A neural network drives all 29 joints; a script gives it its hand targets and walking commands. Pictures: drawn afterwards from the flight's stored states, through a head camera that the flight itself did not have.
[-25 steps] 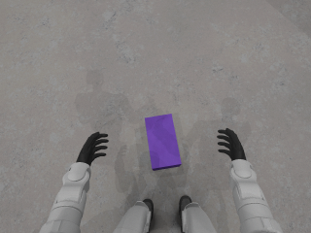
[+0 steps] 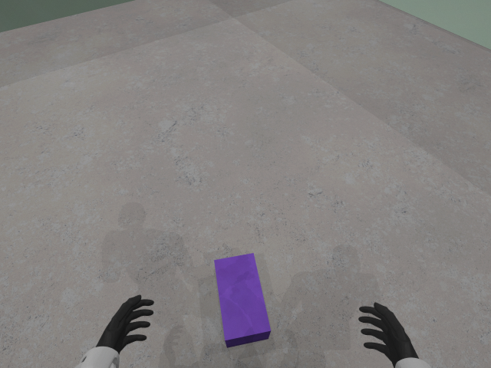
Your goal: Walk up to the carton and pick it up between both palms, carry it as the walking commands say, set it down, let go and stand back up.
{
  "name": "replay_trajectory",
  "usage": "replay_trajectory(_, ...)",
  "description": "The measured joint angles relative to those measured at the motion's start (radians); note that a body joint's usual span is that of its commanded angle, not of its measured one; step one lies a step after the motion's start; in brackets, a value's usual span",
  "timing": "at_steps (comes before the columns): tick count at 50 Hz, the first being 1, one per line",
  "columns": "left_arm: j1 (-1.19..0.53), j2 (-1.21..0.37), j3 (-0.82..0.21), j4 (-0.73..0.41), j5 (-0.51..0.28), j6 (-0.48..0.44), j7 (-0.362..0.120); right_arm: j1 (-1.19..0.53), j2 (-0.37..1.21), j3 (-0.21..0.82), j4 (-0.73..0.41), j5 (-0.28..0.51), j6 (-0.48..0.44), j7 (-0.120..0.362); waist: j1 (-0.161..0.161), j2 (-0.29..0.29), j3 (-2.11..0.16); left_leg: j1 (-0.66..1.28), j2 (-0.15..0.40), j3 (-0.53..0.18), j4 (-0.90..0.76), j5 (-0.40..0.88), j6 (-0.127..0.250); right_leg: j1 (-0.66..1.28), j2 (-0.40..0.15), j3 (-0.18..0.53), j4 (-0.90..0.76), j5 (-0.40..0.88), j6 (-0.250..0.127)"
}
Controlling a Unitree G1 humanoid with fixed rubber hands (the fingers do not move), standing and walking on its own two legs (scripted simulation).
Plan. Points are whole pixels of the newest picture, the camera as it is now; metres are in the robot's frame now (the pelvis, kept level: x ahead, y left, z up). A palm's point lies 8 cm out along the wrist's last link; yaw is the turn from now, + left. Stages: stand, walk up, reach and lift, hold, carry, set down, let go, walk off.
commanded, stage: let go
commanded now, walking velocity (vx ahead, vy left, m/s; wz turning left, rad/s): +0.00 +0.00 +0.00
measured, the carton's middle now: (240, 298) +0.42 +0.04 -0.70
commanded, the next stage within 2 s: stand in 0.32 s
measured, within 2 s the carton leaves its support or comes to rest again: neither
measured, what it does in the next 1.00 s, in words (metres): stands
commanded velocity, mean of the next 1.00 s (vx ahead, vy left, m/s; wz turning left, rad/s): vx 0.00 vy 0.00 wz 0.00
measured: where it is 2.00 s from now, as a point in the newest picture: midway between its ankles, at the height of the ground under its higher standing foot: outside the picture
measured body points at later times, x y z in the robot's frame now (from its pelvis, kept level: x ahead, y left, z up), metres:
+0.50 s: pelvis +0.00 +0.00 -0.01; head +0.01 +0.01 +0.44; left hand +0.15 +0.28 -0.10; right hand +0.14 -0.28 -0.09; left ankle -0.03 +0.12 -0.74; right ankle +0.00 -0.11 -0.74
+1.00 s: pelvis +0.02 +0.01 +0.00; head +0.02 +0.01 +0.45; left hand +0.16 +0.30 -0.11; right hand +0.14 -0.29 -0.10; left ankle -0.03 +0.12 -0.74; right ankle +0.00 -0.11 -0.74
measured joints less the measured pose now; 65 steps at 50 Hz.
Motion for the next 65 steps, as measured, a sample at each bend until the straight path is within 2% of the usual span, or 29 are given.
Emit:
replay_trajectory(8,-0.016,-0.013,0.011,-0.002,0.030,0.055,-0.001,0.017,0.025,0.008,-0.031,-0.004,0.052,0.009,-0.013,-0.006,0.023,0.049,0.001,-0.003,0.023,-0.017,-0.003,0.047,0.002,-0.004,0.029,-0.020,-0.004)
replay_trajectory(16,-0.016,-0.011,0.012,-0.016,0.028,0.139,0.032,0.011,0.016,0.022,-0.002,0.010,0.045,-0.014,-0.013,0.001,0.003,0.031,-0.008,-0.017,0.062,-0.031,-0.001,0.036,-0.005,-0.019,0.063,-0.038,-0.001)
replay_trajectory(21,-0.030,0.045,0.005,0.107,0.020,0.037,0.080,-0.008,-0.036,0.020,0.135,-0.034,-0.001,-0.062,-0.001,-0.016,-0.060,-0.041,-0.012,-0.011,0.094,-0.042,-0.002,-0.041,-0.009,-0.014,0.103,-0.052,0.002)
replay_trajectory(29,-0.029,0.106,0.009,0.243,0.020,-0.043,0.088,-0.010,-0.115,-0.004,0.256,-0.032,-0.042,-0.076,-0.009,-0.027,-0.078,-0.058,-0.014,-0.004,0.090,-0.051,0.003,-0.062,-0.010,-0.007,0.105,-0.062,0.004)
replay_trajectory(37,-0.057,0.113,-0.009,0.319,0.016,-0.063,0.097,-0.030,-0.123,0.012,0.322,-0.028,-0.051,-0.084,-0.015,-0.025,-0.081,-0.030,-0.015,-0.003,0.059,-0.049,0.007,-0.036,-0.012,-0.005,0.079,-0.063,0.006)
replay_trajectory(65,-0.093,0.140,-0.023,0.488,0.006,-0.072,0.099,-0.070,-0.151,0.037,0.480,-0.018,-0.068,-0.085,-0.006,-0.022,-0.078,0.044,-0.016,-0.004,-0.047,0.014,0.008,0.033,-0.018,-0.003,-0.018,-0.007,0.007)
